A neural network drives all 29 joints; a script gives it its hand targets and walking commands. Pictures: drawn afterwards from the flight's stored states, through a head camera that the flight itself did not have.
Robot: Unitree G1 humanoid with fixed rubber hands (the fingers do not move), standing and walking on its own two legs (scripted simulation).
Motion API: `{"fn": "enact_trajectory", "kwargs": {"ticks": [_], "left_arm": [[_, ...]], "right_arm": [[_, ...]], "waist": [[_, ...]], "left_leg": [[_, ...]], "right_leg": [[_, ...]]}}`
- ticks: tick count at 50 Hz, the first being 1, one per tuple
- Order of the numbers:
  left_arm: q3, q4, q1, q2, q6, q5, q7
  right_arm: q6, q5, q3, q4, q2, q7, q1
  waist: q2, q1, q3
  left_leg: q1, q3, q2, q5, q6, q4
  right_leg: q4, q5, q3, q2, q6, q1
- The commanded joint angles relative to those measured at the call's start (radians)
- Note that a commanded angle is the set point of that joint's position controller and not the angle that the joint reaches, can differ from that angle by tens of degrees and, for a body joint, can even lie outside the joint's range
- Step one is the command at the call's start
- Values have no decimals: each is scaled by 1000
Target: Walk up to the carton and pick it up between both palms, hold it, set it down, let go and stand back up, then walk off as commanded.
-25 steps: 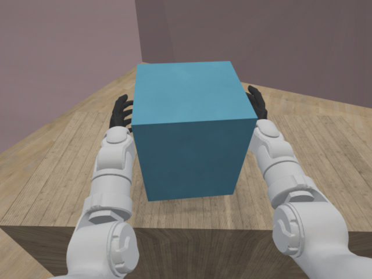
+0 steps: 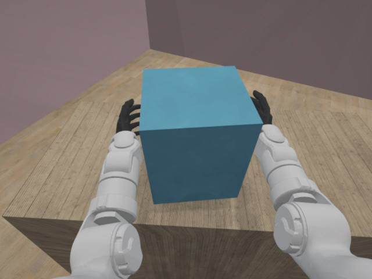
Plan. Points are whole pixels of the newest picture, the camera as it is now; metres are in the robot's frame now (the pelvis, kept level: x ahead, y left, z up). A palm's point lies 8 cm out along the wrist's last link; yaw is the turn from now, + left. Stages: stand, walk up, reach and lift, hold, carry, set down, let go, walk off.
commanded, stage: set down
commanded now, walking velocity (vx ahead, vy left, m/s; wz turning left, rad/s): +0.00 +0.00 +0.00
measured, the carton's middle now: (193, 137) +0.42 +0.01 +0.11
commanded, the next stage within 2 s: none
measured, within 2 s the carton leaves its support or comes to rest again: rests again in 1.08 s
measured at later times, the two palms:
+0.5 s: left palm (130, 139) +0.41 +0.16 +0.11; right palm (255, 131) +0.45 -0.14 +0.11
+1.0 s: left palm (133, 148) +0.42 +0.16 +0.07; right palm (250, 136) +0.46 -0.14 +0.08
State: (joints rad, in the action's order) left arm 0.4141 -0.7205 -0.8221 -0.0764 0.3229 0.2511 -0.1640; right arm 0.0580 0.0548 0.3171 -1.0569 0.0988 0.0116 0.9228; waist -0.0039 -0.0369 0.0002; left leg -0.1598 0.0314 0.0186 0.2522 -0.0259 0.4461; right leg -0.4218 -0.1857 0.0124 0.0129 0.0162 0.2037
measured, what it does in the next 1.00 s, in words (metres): stands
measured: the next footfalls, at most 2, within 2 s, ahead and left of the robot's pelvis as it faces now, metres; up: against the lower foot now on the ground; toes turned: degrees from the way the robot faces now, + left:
none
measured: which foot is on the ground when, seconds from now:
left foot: down 0.00-1.00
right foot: down 0.00-1.00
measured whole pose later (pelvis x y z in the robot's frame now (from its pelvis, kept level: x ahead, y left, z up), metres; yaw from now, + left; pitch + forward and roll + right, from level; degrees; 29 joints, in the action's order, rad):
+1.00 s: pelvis +0.02 +0.00 +0.00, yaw +0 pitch +9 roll +0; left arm 0.41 -0.76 -0.76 -0.11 0.12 0.25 -0.19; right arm -0.09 -0.08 0.39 -1.06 0.09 -0.05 0.89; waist 0.01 -0.06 -0.02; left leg -0.34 0.03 0.02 0.25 -0.03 0.45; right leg -0.42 -0.18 0.01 0.02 0.02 0.39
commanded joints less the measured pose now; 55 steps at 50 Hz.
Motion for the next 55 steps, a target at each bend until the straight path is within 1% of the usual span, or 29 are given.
{"fn": "enact_trajectory", "kwargs": {"ticks": [1, 2, 4, 5, 6, 7, 8, 9, 10, 11, 12, 15, 18, 20, 24, 26, 28, 31, 34, 39, 40, 43, 44, 48, 49, 51, 53, 54, 55], "left_arm": [[-246, 146, -687, -476, -91, 6, 70], [-247, 145, -691, -482, -98, 5, 68], [-234, 122, -664, -478, -101, 9, 66], [-232, 113, -657, -475, -101, 12, 67], [-223, 115, -647, -475, -104, 16, 65], [-219, 122, -641, -476, -107, 17, 64], [-215, 118, -641, -475, -108, 20, 66], [-206, 121, -641, -472, -111, 21, 65], [-209, 125, -649, -475, -114, 19, 62], [-204, 130, -637, -476, -120, 24, 60], [-212, 137, -639, -483, -126, 16, 59], [-211, 128, -626, -490, -137, 18, 57], [-191, 113, -625, -486, -146, 22, 56], [-194, 111, -620, -489, -156, 20, 58], [-192, 105, -613, -497, -178, 20, 55], [-188, 107, -617, -500, -186, 27, 53], [-183, 102, -604, -500, -194, 28, 51], [-177, 88, -597, -497, -202, 31, 51], [-189, 105, -605, -511, -222, 30, 47], [-199, 102, -580, -520, -247, 29, 47], [-206, 105, -567, -525, -252, 31, 48], [-209, 110, -555, -528, -269, 31, 48], [-214, 104, -546, -534, -273, 32, 48], [-215, 99, -542, -528, -291, 33, 50], [-218, 98, -546, -534, -296, 28, 51], [-222, 93, -541, -541, -305, 30, 51], [-221, 99, -538, -535, -316, 33, 51], [-229, 93, -536, -545, -320, 29, 53], [-226, 90, -529, -541, -325, 31, 53]], "right_arm": [[-84, -125, -206, 146, -480, -178, 709], [-88, -132, -198, 143, -479, -178, 708], [-92, -144, -190, 136, -477, -178, 701], [-92, -148, -188, 133, -476, -178, 690], [-94, -152, -184, 133, -472, -180, 681], [-96, -152, -188, 133, -473, -183, 682], [-98, -160, -180, 133, -473, -181, 679], [-98, -163, -182, 130, -477, -182, 674], [-100, -163, -179, 126, -473, -184, 672], [-105, -163, -187, 140, -478, -185, 678], [-113, -167, -187, 144, -485, -183, 679], [-121, -172, -185, 151, -485, -182, 680], [-123, -188, -170, 133, -485, -183, 672], [-129, -196, -174, 132, -494, -182, 664], [-142, -206, -169, 141, -497, -183, 670], [-144, -215, -156, 115, -497, -187, 656], [-151, -219, -158, 115, -499, -187, 653], [-154, -231, -146, 104, -496, -188, 648], [-168, -242, -144, 95, -504, -191, 638], [-186, -257, -149, 90, -514, -189, 622], [-191, -258, -154, 89, -515, -189, 611], [-203, -261, -168, 84, -525, -187, 596], [-210, -265, -165, 90, -522, -187, 594], [-219, -269, -167, 72, -530, -185, 584], [-222, -275, -166, 76, -532, -185, 579], [-232, -274, -169, 84, -532, -185, 591], [-236, -281, -167, 69, -539, -185, 567], [-239, -287, -163, 68, -539, -184, 565], [-242, -289, -167, 72, -536, -184, 571]], "waist": [[52, -139, -543], [58, -136, -552], [46, -141, -548], [45, -137, -554], [48, -138, -555], [48, -148, -553], [42, -142, -557], [44, -149, -564], [48, -145, -579], [47, -155, -599], [38, -149, -620], [37, -151, -646], [20, -150, -641], [16, -152, -655], [13, -154, -686], [27, -151, -690], [16, -160, -703], [12, -156, -707], [26, -156, -754], [19, -155, -788], [27, -155, -801], [13, -161, -811], [22, -158, -815], [18, -159, -807], [16, -154, -815], [25, -158, -837], [21, -159, -832], [22, -153, -834], [17, -156, -834]], "left_leg": [[118, -82, -1, -465, -52, -86], [112, -81, 0, -474, -56, -83], [110, -84, 0, -492, -52, -79], [115, -85, 1, -491, -50, -78], [113, -86, 1, -499, -52, -78], [110, -88, 1, -512, -50, -76], [113, -89, 2, -522, -51, -75], [109, -94, -1, -531, -50, -72], [105, -94, 0, -526, -49, -73], [106, -94, 0, -553, -49, -66], [115, -92, 2, -585, -51, -56], [110, -95, 1, -600, -52, -49], [82, -102, 1, -578, -48, -56], [73, -102, 2, -587, -46, -53], [49, -107, -1, -601, -44, -47], [38, -111, -1, -599, -47, -49], [36, -113, 0, -609, -45, -44], [23, -115, 1, -610, -44, -41], [25, -117, 3, -647, -50, -29], [20, -117, 4, -695, -52, -13], [25, -116, 5, -713, -55, -7], [15, -118, 6, -731, -53, 0], [15, -116, 8, -738, -57, 2], [-2, -121, 7, -737, -56, 5], [-8, -120, 7, -731, -56, 4], [-5, -121, 9, -740, -59, 8], [-18, -123, 9, -737, -57, 8], [-19, -123, 9, -744, -59, 10], [-19, -122, 10, -742, -58, 11]], "right_leg": [[116, 180, 73, 65, -9, -122], [115, 185, 74, 65, -6, -123], [116, 193, 75, 64, -5, -120], [115, 198, 75, 64, -6, -109], [118, 199, 74, 65, -4, -112], [114, 204, 74, 65, -4, -115], [112, 217, 77, 66, -3, -119], [110, 227, 74, 65, -6, -123], [110, 227, 74, 63, -4, -121], [103, 246, 73, 66, -6, -123], [99, 269, 77, 67, -4, -122], [96, 292, 74, 69, -2, -121], [93, 299, 73, 66, -3, -133], [86, 316, 71, 63, -3, -139], [77, 358, 67, 62, -3, -146], [75, 353, 68, 59, -2, -148], [73, 365, 66, 61, 1, -146], [67, 378, 67, 61, 0, -138], [57, 401, 68, 61, 5, -134], [46, 455, 67, 60, 7, -136], [43, 470, 66, 59, 7, -134], [32, 503, 65, 59, 5, -145], [32, 508, 66, 58, 7, -141], [30, 512, 62, 58, 10, -138], [25, 523, 63, 56, 10, -141], [27, 516, 63, 55, 12, -133], [24, 523, 58, 52, 12, -138], [22, 533, 61, 53, 13, -138], [21, 531, 60, 53, 12, -134]]}}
